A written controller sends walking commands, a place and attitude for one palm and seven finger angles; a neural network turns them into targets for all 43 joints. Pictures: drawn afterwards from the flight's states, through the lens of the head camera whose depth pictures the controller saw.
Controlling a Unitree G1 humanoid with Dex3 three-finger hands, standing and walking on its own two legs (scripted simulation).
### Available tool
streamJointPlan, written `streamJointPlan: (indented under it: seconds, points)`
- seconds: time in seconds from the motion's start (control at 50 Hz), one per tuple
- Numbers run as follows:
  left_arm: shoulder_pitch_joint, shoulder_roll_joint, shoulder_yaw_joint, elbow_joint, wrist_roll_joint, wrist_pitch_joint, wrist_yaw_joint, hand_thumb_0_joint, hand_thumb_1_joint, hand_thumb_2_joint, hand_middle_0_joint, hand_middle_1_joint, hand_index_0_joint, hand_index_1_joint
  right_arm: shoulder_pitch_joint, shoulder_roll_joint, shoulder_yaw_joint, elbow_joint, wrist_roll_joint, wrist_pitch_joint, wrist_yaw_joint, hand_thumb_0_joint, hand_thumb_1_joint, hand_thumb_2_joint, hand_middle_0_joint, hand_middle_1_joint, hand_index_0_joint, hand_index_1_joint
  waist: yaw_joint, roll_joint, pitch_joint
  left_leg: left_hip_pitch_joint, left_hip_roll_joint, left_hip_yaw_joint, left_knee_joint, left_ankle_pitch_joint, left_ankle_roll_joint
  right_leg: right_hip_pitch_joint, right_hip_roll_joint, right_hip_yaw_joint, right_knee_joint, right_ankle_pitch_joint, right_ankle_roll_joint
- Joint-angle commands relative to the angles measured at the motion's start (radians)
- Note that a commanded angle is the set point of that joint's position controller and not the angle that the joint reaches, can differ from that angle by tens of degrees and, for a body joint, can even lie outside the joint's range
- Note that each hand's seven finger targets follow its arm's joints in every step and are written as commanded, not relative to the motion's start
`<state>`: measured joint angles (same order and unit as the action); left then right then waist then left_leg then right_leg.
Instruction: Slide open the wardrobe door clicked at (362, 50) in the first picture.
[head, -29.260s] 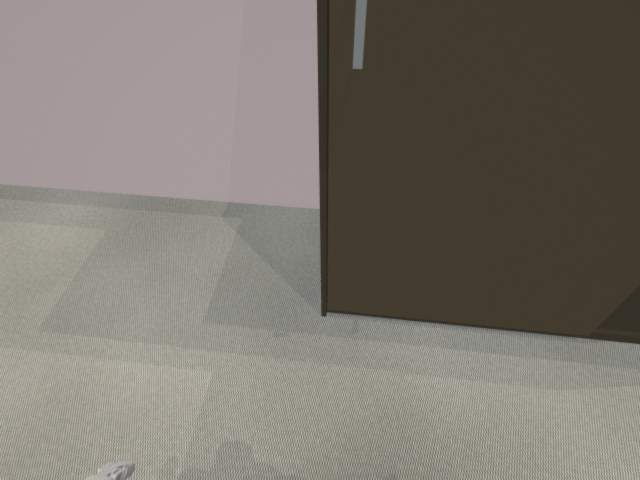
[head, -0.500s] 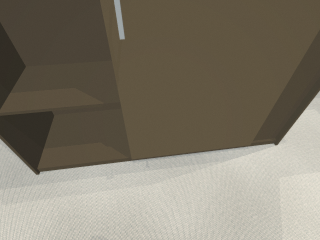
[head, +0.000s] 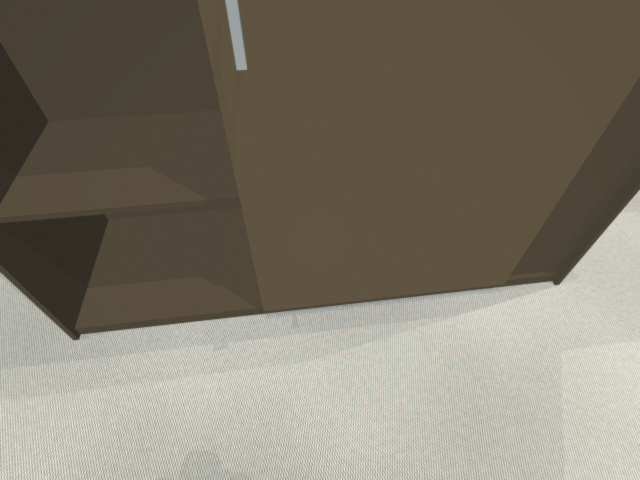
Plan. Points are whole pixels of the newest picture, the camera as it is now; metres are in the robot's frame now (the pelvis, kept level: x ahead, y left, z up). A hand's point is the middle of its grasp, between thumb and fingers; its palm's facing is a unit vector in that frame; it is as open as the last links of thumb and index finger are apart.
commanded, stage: look to check the result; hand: left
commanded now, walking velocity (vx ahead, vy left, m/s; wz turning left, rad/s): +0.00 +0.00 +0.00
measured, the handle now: (232, 2) +0.72 +0.18 +0.26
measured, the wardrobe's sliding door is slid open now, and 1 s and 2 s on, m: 0.64 0.64 0.64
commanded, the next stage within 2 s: stand and wait in 0.16 s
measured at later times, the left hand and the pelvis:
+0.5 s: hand out of the picture +0.09 +0.23 -0.16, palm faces -0.04 -0.94 -0.32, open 7.4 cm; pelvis +0.01 -0.01 +0.00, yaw +0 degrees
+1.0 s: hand out of the picture +0.08 +0.23 -0.16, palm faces -0.04 -0.94 -0.33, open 7.4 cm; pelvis +0.01 -0.02 +0.00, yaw -1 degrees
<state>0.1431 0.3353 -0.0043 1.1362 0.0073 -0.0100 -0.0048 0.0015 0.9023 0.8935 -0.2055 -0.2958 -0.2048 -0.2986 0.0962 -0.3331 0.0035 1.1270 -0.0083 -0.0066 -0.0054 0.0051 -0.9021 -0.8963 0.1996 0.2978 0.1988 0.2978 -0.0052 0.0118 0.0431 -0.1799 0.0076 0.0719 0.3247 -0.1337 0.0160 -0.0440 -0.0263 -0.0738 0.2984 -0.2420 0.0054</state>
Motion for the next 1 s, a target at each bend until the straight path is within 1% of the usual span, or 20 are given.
streamJointPlan:
  seconds: [0.0,0.06,0.18,0.2,0.22,0.26,0.32,0.38,0.44,0.48,0.52,0.56,0.66,0.72,0.78,0.8,0.82,0.88,0.92,0.98]
  points:
    - [-0.036,0.194,0.039,-0.056,0.003,-0.024,0.014,0.0,0.9,0.9,-0.2,-0.3,-0.2,-0.3,-0.041,-0.203,-0.042,-0.055,-0.002,-0.018,-0.011,0.0,-0.9,-0.9,0.2,0.3,0.2,0.3,-0.005,-0.022,-0.094,0.114,0.139,-0.141,-0.024,0.19,0.016,-0.061,-0.124,0.103,-0.057,0.168,-0.035]
    - [-0.038,0.196,0.038,-0.056,0.003,-0.025,0.016,0.0,0.9,0.9,-0.2,-0.3,-0.2,-0.3,-0.043,-0.2,-0.041,-0.053,-0.002,-0.017,-0.01,0.0,-0.9,-0.9,0.2,0.3,0.2,0.3,-0.005,-0.023,-0.083,0.11,0.138,-0.137,-0.023,0.196,0.015,-0.059,-0.125,0.099,-0.057,0.189,-0.035]
    - [-0.036,0.198,0.04,-0.06,0.003,-0.027,0.019,0.0,0.9,0.9,-0.2,-0.3,-0.2,-0.3,-0.041,-0.198,-0.04,-0.052,-0.002,-0.019,-0.011,0.0,-0.9,-0.9,0.2,0.3,0.2,0.3,-0.004,-0.026,-0.097,0.12,0.139,-0.13,-0.014,0.246,0.014,-0.035,-0.129,0.095,-0.048,0.263,-0.034]
    - [-0.037,0.199,0.039,-0.06,0.003,-0.027,0.019,0.0,0.9,0.9,-0.2,-0.3,-0.2,-0.3,-0.043,-0.199,-0.04,-0.053,-0.001,-0.018,-0.011,0.0,-0.9,-0.9,0.2,0.3,0.2,0.3,-0.005,-0.018,-0.094,0.119,0.137,-0.131,-0.015,0.243,0.013,-0.035,-0.129,0.097,-0.05,0.259,-0.034]
    - [-0.029,0.2,0.041,-0.062,0.004,-0.028,0.02,0.0,0.9,0.9,-0.2,-0.3,-0.2,-0.3,-0.042,-0.196,-0.04,-0.054,-0.001,-0.018,-0.011,0.0,-0.9,-0.9,0.2,0.3,0.2,0.3,-0.002,-0.03,-0.097,0.124,0.137,-0.13,-0.012,0.247,0.014,-0.035,-0.128,0.094,-0.05,0.268,-0.034]
    - [-0.035,0.197,0.041,-0.063,0.004,-0.028,0.021,0.0,0.9,0.9,-0.2,-0.3,-0.2,-0.3,-0.04,-0.192,-0.04,-0.052,-0.003,-0.018,-0.011,0.0,-0.9,-0.9,0.2,0.3,0.2,0.3,-0.004,-0.013,-0.1,0.122,0.138,-0.126,-0.012,0.25,0.011,-0.026,-0.13,0.096,-0.048,0.284,-0.034]
    - [-0.033,0.199,0.043,-0.067,0.005,-0.028,0.021,0.0,0.9,0.9,-0.2,-0.3,-0.2,-0.3,-0.039,-0.193,-0.04,-0.057,-0.001,-0.017,-0.012,0.0,-0.9,-0.9,0.2,0.3,0.2,0.3,-0.003,-0.025,-0.089,0.119,0.136,-0.124,-0.011,0.246,0.01,-0.027,-0.128,0.093,-0.052,0.287,-0.033]
    - [-0.036,0.196,0.041,-0.068,0.003,-0.027,0.021,0.0,0.9,0.9,-0.2,-0.3,-0.2,-0.3,-0.039,-0.192,-0.039,-0.055,-0.002,-0.017,-0.012,0.0,-0.9,-0.9,0.2,0.3,0.2,0.3,-0.003,-0.003,-0.086,0.115,0.136,-0.122,-0.014,0.244,0.008,-0.021,-0.13,0.096,-0.052,0.285,-0.035]
    - [-0.036,0.193,0.042,-0.069,0.003,-0.026,0.021,0.0,0.9,0.9,-0.2,-0.3,-0.2,-0.3,-0.038,-0.188,-0.039,-0.054,-0.002,-0.017,-0.013,0.0,-0.9,-0.9,0.2,0.3,0.2,0.3,-0.004,-0.01,-0.081,0.118,0.137,-0.122,-0.014,0.242,0.008,-0.023,-0.129,0.097,-0.054,0.287,-0.035]
    - [-0.033,0.192,0.043,-0.068,0.002,-0.028,0.022,0.0,0.9,0.9,-0.2,-0.3,-0.2,-0.3,-0.035,-0.19,-0.039,-0.054,-0.003,-0.018,-0.014,0.0,-0.9,-0.9,0.2,0.3,0.2,0.3,-0.003,-0.013,-0.099,0.128,0.137,-0.12,-0.007,0.264,0.008,-0.013,-0.13,0.096,-0.049,0.316,-0.035]
    - [-0.03,0.193,0.044,-0.072,0.004,-0.029,0.023,0.0,0.9,0.9,-0.2,-0.3,-0.2,-0.3,-0.03,-0.188,-0.039,-0.056,-0.001,-0.017,-0.015,0.0,-0.9,-0.9,0.2,0.3,0.2,0.3,-0.002,-0.032,-0.096,0.129,0.138,-0.118,-0.006,0.262,0.009,-0.014,-0.127,0.096,-0.051,0.327,-0.033]
    - [-0.033,0.192,0.043,-0.07,0.003,-0.027,0.024,0.0,0.9,0.9,-0.2,-0.3,-0.2,-0.3,-0.031,-0.187,-0.039,-0.054,-0.002,-0.016,-0.015,0.0,-0.9,-0.9,0.2,0.3,0.2,0.3,-0.004,-0.026,-0.086,0.127,0.138,-0.116,-0.005,0.261,0.007,-0.016,-0.129,0.096,-0.05,0.336,-0.033]
    - [-0.034,0.189,0.043,-0.068,0.003,-0.027,0.024,0.0,0.9,0.9,-0.2,-0.3,-0.2,-0.3,-0.027,-0.184,-0.04,-0.051,-0.002,-0.015,-0.016,0.0,-0.9,-0.9,0.2,0.3,0.2,0.3,-0.005,-0.009,-0.085,0.128,0.138,-0.114,-0.011,0.248,0.006,-0.014,-0.127,0.102,-0.056,0.314,-0.036]
    - [-0.025,0.19,0.044,-0.069,0.003,-0.028,0.025,0.0,0.9,0.9,-0.2,-0.3,-0.2,-0.3,-0.021,-0.184,-0.039,-0.054,0.0,-0.015,-0.016,0.0,-0.9,-0.9,0.2,0.3,0.2,0.3,-0.002,-0.031,-0.089,0.132,0.138,-0.111,-0.005,0.249,0.007,-0.013,-0.125,0.099,-0.058,0.333,-0.032]
    - [-0.03,0.188,0.042,-0.067,0.002,-0.026,0.024,0.0,0.9,0.9,-0.2,-0.3,-0.2,-0.3,-0.024,-0.182,-0.04,-0.051,-0.002,-0.013,-0.016,0.0,-0.9,-0.9,0.2,0.3,0.2,0.3,-0.004,-0.024,-0.063,0.123,0.137,-0.111,-0.013,0.223,0.005,-0.027,-0.126,0.101,-0.064,0.309,-0.033]
    - [-0.029,0.189,0.042,-0.065,0.002,-0.026,0.023,0.0,0.9,0.9,-0.2,-0.3,-0.2,-0.3,-0.021,-0.184,-0.041,-0.05,-0.002,-0.013,-0.016,0.0,-0.9,-0.9,0.2,0.3,0.2,0.3,-0.005,-0.019,-0.075,0.125,0.137,-0.112,-0.014,0.221,0.004,-0.02,-0.125,0.104,-0.063,0.303,-0.035]
    - [-0.025,0.189,0.044,-0.066,0.003,-0.027,0.024,0.0,0.9,0.9,-0.2,-0.3,-0.2,-0.3,-0.021,-0.182,-0.039,-0.051,-0.001,-0.013,-0.016,0.0,-0.9,-0.9,0.2,0.3,0.2,0.3,-0.003,-0.033,-0.07,0.124,0.137,-0.112,-0.014,0.219,0.006,-0.023,-0.123,0.102,-0.066,0.3,-0.032]
    - [-0.025,0.187,0.042,-0.065,0.001,-0.026,0.024,0.0,0.9,0.9,-0.2,-0.3,-0.2,-0.3,-0.022,-0.181,-0.04,-0.049,-0.002,-0.013,-0.016,0.0,-0.9,-0.9,0.2,0.3,0.2,0.3,-0.003,-0.021,-0.069,0.126,0.137,-0.111,-0.015,0.215,0.005,-0.023,-0.127,0.102,-0.066,0.302,-0.033]
    - [-0.02,0.187,0.043,-0.066,0.003,-0.027,0.024,0.0,0.9,0.9,-0.2,-0.3,-0.2,-0.3,-0.017,-0.181,-0.04,-0.052,-0.001,-0.013,-0.016,0.0,-0.9,-0.9,0.2,0.3,0.2,0.3,-0.003,-0.036,-0.074,0.129,0.137,-0.113,-0.012,0.216,0.006,-0.024,-0.123,0.104,-0.068,0.303,-0.032]
    - [-0.028,0.187,0.041,-0.062,0.001,-0.026,0.023,0.0,0.9,0.9,-0.2,-0.3,-0.2,-0.3,-0.022,-0.184,-0.041,-0.048,-0.003,-0.013,-0.016,0.0,-0.9,-0.9,0.2,0.3,0.2,0.3,-0.004,-0.012,-0.067,0.126,0.137,-0.113,-0.019,0.204,0.004,-0.029,-0.125,0.107,-0.069,0.281,-0.035]
